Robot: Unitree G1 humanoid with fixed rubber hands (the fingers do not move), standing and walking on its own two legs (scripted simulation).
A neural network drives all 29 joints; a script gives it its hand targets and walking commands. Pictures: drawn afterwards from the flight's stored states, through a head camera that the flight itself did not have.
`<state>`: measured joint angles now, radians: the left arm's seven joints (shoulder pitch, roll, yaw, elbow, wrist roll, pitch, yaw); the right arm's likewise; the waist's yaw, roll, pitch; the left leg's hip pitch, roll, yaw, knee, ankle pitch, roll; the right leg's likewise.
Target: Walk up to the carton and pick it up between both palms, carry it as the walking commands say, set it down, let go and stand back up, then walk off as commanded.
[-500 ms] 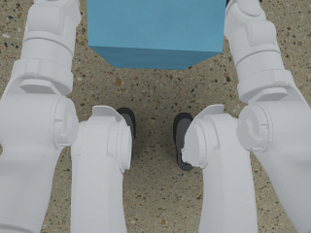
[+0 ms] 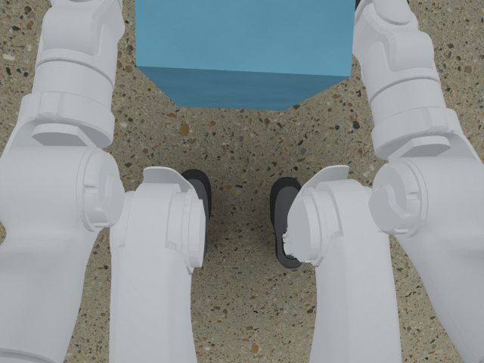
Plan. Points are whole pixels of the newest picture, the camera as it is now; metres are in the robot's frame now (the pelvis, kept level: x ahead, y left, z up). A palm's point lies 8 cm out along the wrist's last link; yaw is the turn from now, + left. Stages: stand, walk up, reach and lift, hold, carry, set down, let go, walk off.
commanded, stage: set down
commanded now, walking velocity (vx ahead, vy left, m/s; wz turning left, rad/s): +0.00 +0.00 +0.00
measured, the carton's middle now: (238, 21) +0.52 +0.03 -0.21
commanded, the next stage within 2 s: let go in 1.84 s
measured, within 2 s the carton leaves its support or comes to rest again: rests again in 0.30 s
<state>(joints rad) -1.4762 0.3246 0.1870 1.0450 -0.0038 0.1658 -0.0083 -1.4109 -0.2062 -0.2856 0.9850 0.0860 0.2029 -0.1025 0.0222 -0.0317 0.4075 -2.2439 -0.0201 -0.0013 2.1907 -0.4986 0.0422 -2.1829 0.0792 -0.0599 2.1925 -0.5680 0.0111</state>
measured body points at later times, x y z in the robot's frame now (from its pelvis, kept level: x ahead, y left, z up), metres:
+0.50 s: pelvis +0.00 +0.00 +0.00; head +0.37 +0.04 +0.24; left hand +0.55 +0.23 -0.18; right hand +0.56 -0.13 -0.17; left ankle +0.13 +0.10 -0.33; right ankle +0.12 -0.11 -0.33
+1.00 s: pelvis +0.00 +0.00 +0.04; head +0.35 +0.04 +0.31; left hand +0.57 +0.24 -0.08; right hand +0.56 -0.12 -0.09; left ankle +0.13 +0.10 -0.33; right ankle +0.12 -0.11 -0.33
